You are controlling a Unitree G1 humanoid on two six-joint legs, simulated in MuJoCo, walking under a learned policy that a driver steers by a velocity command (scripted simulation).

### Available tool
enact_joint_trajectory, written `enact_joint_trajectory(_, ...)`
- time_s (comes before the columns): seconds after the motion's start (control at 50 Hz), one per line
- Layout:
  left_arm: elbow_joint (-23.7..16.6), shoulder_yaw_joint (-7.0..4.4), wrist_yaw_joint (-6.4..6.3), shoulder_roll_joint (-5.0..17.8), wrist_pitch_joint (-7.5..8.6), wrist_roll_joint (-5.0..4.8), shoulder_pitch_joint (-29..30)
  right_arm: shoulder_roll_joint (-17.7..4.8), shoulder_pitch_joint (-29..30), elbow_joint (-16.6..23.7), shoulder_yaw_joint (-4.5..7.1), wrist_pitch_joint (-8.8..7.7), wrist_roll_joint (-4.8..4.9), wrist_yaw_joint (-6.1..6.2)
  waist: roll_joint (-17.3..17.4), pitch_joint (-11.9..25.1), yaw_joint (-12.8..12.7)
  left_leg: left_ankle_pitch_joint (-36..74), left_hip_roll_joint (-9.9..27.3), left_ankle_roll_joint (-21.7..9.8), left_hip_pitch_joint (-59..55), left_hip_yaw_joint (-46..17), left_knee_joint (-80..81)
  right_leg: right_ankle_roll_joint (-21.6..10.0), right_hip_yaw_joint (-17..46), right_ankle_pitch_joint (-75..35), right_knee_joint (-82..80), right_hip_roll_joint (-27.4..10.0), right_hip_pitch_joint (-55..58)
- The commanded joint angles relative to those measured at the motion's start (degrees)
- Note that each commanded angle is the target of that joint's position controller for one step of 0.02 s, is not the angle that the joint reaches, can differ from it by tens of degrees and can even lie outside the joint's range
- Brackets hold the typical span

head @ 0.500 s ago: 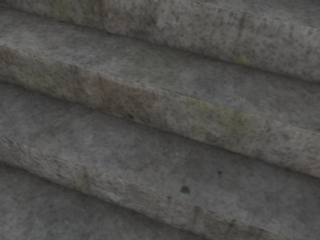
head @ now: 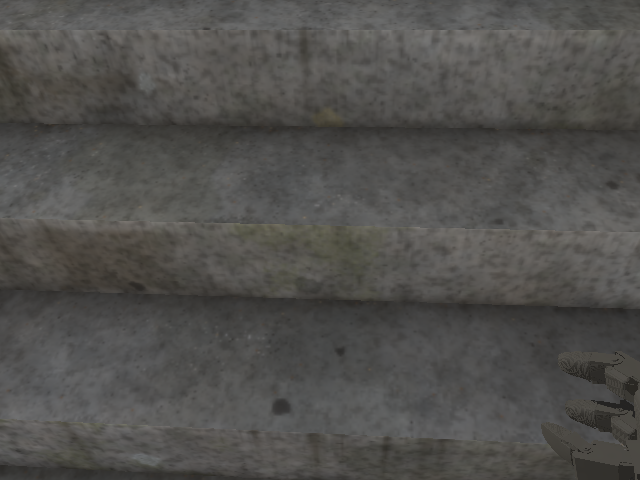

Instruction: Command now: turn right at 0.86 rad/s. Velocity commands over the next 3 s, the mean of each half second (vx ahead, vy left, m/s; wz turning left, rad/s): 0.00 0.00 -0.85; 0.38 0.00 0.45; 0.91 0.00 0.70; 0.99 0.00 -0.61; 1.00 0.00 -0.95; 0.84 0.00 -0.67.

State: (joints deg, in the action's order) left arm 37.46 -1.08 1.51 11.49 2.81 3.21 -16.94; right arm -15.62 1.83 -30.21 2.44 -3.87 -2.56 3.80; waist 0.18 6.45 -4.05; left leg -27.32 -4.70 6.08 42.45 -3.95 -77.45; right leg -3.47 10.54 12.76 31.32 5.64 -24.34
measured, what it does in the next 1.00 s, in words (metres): walks ahead: left foot, then right foot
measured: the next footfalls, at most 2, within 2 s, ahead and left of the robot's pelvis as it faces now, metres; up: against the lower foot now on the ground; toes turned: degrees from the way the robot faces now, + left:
left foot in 0.16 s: +0.06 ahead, +0.13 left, +0.00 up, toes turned -14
right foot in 0.62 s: +0.05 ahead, -0.13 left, +0.00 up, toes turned -30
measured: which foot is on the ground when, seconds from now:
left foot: up 0.00-0.14, down 0.16-0.64, up 0.66-1.00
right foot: down 0.00-0.18, up 0.20-0.60, down 0.62-1.00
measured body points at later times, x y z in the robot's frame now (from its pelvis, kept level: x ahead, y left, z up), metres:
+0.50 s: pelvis +0.01 +0.05 +0.00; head +0.02 +0.06 +0.45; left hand +0.29 +0.17 -0.10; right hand +0.04 -0.20 -0.10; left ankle +0.02 +0.14 -0.73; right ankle -0.05 -0.09 -0.60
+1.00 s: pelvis +0.10 +0.03 +0.01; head +0.10 +0.04 +0.46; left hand +0.13 +0.28 -0.14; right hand +0.24 -0.22 -0.08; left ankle +0.14 +0.15 -0.38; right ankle +0.01 -0.11 -0.73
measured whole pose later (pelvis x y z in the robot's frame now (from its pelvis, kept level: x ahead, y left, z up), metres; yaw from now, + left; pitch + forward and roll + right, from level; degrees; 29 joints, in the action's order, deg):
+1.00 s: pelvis +0.10 +0.03 +0.01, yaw -9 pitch +4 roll -2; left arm 59.3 -3.5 -0.4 12.2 9.8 2.8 -24.4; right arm -8.5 -5.9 -39.2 2.5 1.8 -1.2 1.3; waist 0.5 5.4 2.1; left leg -22.5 3.5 -6.7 72.1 -1.6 -130.8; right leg 3.7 -19.3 15.4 22.0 -9.2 -8.5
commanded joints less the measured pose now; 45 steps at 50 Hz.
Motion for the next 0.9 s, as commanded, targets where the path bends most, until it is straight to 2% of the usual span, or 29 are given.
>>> enact_joint_trajectory(0.02, -7.9, -2.11, -0.74, 9.3, 2.03, -0.50, 9.1, -1.7, -4.1, 2.4, -0.17, -0.21, -0.53, -1.56, -6.7, 3.4, 5.4, 5.2, 2.0, 1.0, -5.0, 2.1, 6.7, -9.3, 14.1, -9.9, -8.2, -9.8, 1.5)
enact_joint_trajectory(0.06, -10.3, -2.24, -1.08, 10.0, 2.24, -0.80, 13.3, -1.0, -7.7, 1.0, 0.36, 0.94, -1.89, -3.76, -5.8, 1.8, 6.7, 7.2, 0.4, -0.6, -20.3, 4.5, 17.7, -9.3, 16.0, -12.2, -10.1, -6.8, -11.4)
enact_joint_trajectory(0.12, -9.1, -2.65, -0.47, 8.8, 3.01, -1.85, 10.4, -0.6, -11.1, 0.8, -0.16, 1.39, 0.50, -2.79, -6.9, 4.8, 5.2, 11.4, 2.2, -1.3, -16.7, -0.8, 36.5, -11.7, 25.0, -19.2, -2.9, -11.8, 6.1)
enact_joint_trajectory(0.16, -6.8, -3.43, 0.74, 9.2, 1.90, -3.18, 7.6, -1.3, -10.2, 1.1, 0.61, 1.22, 0.33, -2.38, -6.7, 5.1, 4.3, 19.1, 2.4, -4.7, -22.7, 0.6, 50.5, -11.5, 26.6, -12.9, 0.8, -9.0, 8.8)
enact_joint_trajectory(0.18, -6.3, -2.85, 1.06, 6.1, 1.12, -2.66, 5.8, -4.0, -9.4, 1.0, 1.59, 0.58, -0.37, -2.20, -1.3, 5.4, 2.2, 32.2, 7.5, -9.9, -28.3, -5.4, 51.4, -6.0, 21.5, 2.7, 9.5, -3.4, 2.8)
enact_joint_trajectory(0.2, -7.2, -2.03, 1.21, 2.4, 0.77, -0.92, -0.2, -10.0, -7.8, 1.9, 3.27, 0.49, 0.02, -2.32, 13.5, 8.6, -2.3, 55.2, 23.4, -27.9, -40.7, -23.9, 52.2, 4.4, 8.2, 19.8, 27.5, 7.4, -16.9)
enact_joint_trajectory(0.22, -4.3, -2.73, 1.43, 7.8, 1.21, -0.08, -2.8, -11.5, -6.8, 3.2, 4.36, 0.05, -2.03, -2.32, 9.8, 7.9, 1.2, 53.2, 34.0, -36.0, -39.9, -37.7, 55.5, 9.7, 7.8, 24.9, 53.1, 5.6, -26.5)
enact_joint_trajectory(0.24, -2.1, -3.65, 0.67, 11.0, 1.31, -1.35, -1.7, -9.0, -4.4, 2.3, 3.39, -0.70, -0.98, -2.96, 3.3, 5.0, 0.4, 38.3, 31.8, -32.4, -34.3, -33.2, 57.3, 10.6, 6.1, 17.0, 67.1, 2.3, -29.8)
enact_joint_trajectory(0.26, -1.2, -3.89, -0.62, 11.7, 0.98, -2.69, 1.8, -2.5, 0.4, 2.3, 0.61, -0.67, 0.34, -3.98, 1.6, -0.3, -0.3, 25.1, 25.4, -25.8, -26.6, -21.4, 56.8, 9.4, 4.6, 9.1, 73.8, 0.6, -31.2)
enact_joint_trajectory(0.28, -2.4, -3.52, -2.16, 10.8, 0.42, -3.51, 7.0, 4.2, 0.5, 1.6, -2.02, 1.45, 0.08, -4.38, 1.2, 1.3, 1.9, 19.6, 20.2, -23.0, -24.7, -13.5, 56.6, 8.8, 3.5, 4.2, 73.8, 2.5, -33.2)
enact_joint_trajectory(0.3, -3.3, -2.72, -2.60, 9.0, 0.82, -2.55, 11.1, 5.7, -2.2, 0.4, -2.98, 1.65, 1.02, -4.03, -1.4, 1.2, 3.5, 16.1, 18.8, -22.2, -27.9, -9.1, 57.1, 8.7, 1.9, 2.5, 68.7, 0.9, -35.5)
enact_joint_trajectory(0.32, -3.3, -2.02, -2.17, 7.1, 1.34, -1.63, 13.1, 4.7, -5.1, -0.2, -2.58, 1.60, 1.98, -2.94, 0.3, 2.2, 4.9, 16.6, 17.9, -21.9, -30.5, -6.1, 57.8, 8.8, -0.8, 3.8, 65.4, -0.2, -35.1)
enact_joint_trajectory(0.38, -0.7, -1.86, -0.52, 7.0, 2.46, -0.95, 14.3, -0.2, -9.6, -0.8, -1.38, 0.76, 0.80, -1.64, 5.2, 2.2, 7.4, 18.6, 17.3, -22.3, -33.1, -0.8, 58.6, 8.8, -4.6, 2.3, 64.9, -1.8, -34.7)
enact_joint_trajectory(0.48, -1.5, -0.39, -1.13, 5.0, 2.34, -2.64, 18.0, 0.5, -16.6, -7.1, -1.83, 2.26, -0.31, -5.35, 2.6, -0.8, 8.8, 18.1, 22.1, -23.2, -38.8, -4.4, 60.7, 6.4, 0.0, 4.5, 43.7, -5.3, -38.9)
enact_joint_trajectory(0.52, 0.6, 1.02, 0.71, 1.6, 1.28, -1.15, 14.6, 4.9, -8.5, -6.7, -3.73, 1.77, 2.77, -7.82, 0.6, 1.1, 3.6, 8.9, 15.7, -16.2, -32.0, 1.1, 58.3, 8.6, -7.1, 13.3, 19.9, -9.3, -24.8)
enact_joint_trajectory(0.54, 2.2, 1.06, 3.06, 1.5, 0.06, -0.82, 11.7, 1.7, -6.8, -7.6, -2.50, 0.91, 4.29, -8.60, 2.1, 0.1, 1.8, 4.8, 11.2, -14.5, -21.6, 6.3, 58.0, 9.6, -17.1, 16.8, 12.6, -7.3, -9.8)
enact_joint_trajectory(0.56, 2.0, 1.75, 1.48, -3.1, -1.90, -4.55, 6.0, -3.8, -22.6, -11.7, 2.06, -0.08, 3.29, -2.67, 10.1, -4.0, 6.3, 30.1, 16.6, -18.6, -24.6, 1.9, 59.5, 5.4, -21.0, 5.5, 4.8, -5.1, 1.9)
enact_joint_trajectory(0.58, 4.8, 1.02, -0.33, -1.8, -2.01, -5.31, -0.2, -4.8, -24.5, -14.9, 2.10, -0.18, 2.17, -1.14, 11.4, -3.7, 3.4, 42.1, 16.6, -17.1, -25.9, 2.0, 54.3, 3.7, -18.2, -3.5, -1.9, -4.8, 8.0)
enact_joint_trajectory(0.6, 1.3, 0.50, 1.51, 4.4, -0.27, -2.09, 10.2, 1.1, -5.2, -8.9, -1.46, -0.59, -1.48, -8.04, 1.7, -4.3, -0.9, 24.7, 18.2, -14.8, -15.1, -1.9, 53.6, 3.2, -12.4, -16.1, 3.4, -6.6, 9.2)
enact_joint_trajectory(0.62, -0.8, -0.97, 0.51, 6.5, 0.59, -0.89, 9.3, 4.3, -3.0, -6.8, -1.95, -1.24, -0.14, -9.57, 2.9, 1.2, -2.1, 16.8, 16.6, -14.1, -13.7, 0.1, 49.0, 0.5, -10.3, -14.5, 2.4, -8.3, 15.7)
enact_joint_trajectory(0.64, -0.1, -3.09, -0.90, 13.1, 0.97, 1.40, 4.4, 5.3, -12.4, -9.4, -1.30, -1.63, 0.62, -8.75, -1.3, 4.4, 1.2, 4.4, 12.8, -14.9, -7.8, 2.1, 41.4, -6.9, -5.7, -20.1, 2.6, -13.6, 22.9)
enact_joint_trajectory(0.66, 1.4, -4.67, -2.48, 17.6, 0.97, 0.20, -1.1, 5.4, -19.3, -10.9, -2.03, -2.77, -0.51, -8.18, -11.4, 7.5, 0.3, -2.9, 6.4, -10.7, 3.5, 5.4, 27.5, -20.2, 12.2, -0.4, -7.0, -25.9, 30.6)
enact_joint_trajectory(0.68, 2.6, -4.78, -3.97, 15.6, 0.72, -0.34, -4.9, 2.0, -16.2, -11.7, -0.97, -2.16, -0.59, -8.48, -15.5, 3.5, -4.9, -1.3, 5.1, -9.7, 10.5, 0.6, 5.7, -24.2, 31.9, 39.4, -21.5, -31.7, 24.2)
enact_joint_trajectory(0.7, 3.6, -4.41, -3.83, 15.2, 1.93, -1.51, 2.4, 1.0, -16.0, -13.5, 0.11, -1.77, -0.42, -8.73, -16.6, -0.9, 0.1, 5.7, 4.6, -10.8, 18.3, -2.9, -19.3, -20.0, 35.5, 48.1, -23.7, -32.5, 15.9)
enact_joint_trajectory(0.74, 4.6, -0.57, -1.55, 5.3, 2.23, -0.40, 7.7, 2.1, -17.3, -16.0, 0.44, -1.14, 0.18, -8.29, -5.9, 0.0, 4.7, 14.6, 4.3, -12.4, 25.4, -4.2, -40.2, -12.1, 17.9, 37.0, -16.0, -29.3, 7.7)
enact_joint_trajectory(0.76, 5.3, 0.66, -1.17, 2.0, 1.97, -0.08, 9.7, 4.2, -16.8, -15.8, -0.31, -0.53, 0.25, -8.81, -4.5, 0.8, 5.8, 16.8, 4.1, -14.0, 24.5, -3.3, -42.7, -9.9, 8.2, 31.4, -14.2, -26.3, 5.0)
enact_joint_trajectory(0.84, 9.9, 1.22, -2.15, 2.2, 1.83, 0.59, 4.2, 6.6, -12.6, -16.8, -2.63, 1.01, 1.12, -11.30, -5.7, 0.9, 3.3, 15.6, 5.3, -16.4, 35.2, -2.0, -51.4, -9.8, -4.4, 20.8, -17.1, -25.7, 10.5)
enact_joint_trajectory(0.86, 15.5, -3.49, -2.37, 10.3, 5.31, -1.12, -7.1, 5.5, -4.7, -8.4, -0.40, 1.47, 1.55, -6.10, 3.7, 0.5, 4.7, 16.0, 7.6, -11.7, 32.4, 2.4, -45.8, -6.0, -4.2, 25.1, -18.0, -29.9, 17.9)
enact_joint_trajectory(0.9, 18.4, -3.69, -3.14, 9.2, 7.80, -1.18, -7.8, 5.5, 0.0, -5.6, -0.57, 2.42, 1.36, -2.66, -1.3, -2.7, 4.3, 10.0, 8.9, -10.7, 39.5, 0.9, -53.3, -5.8, -5.2, 23.3, -23.2, -32.8, 21.3)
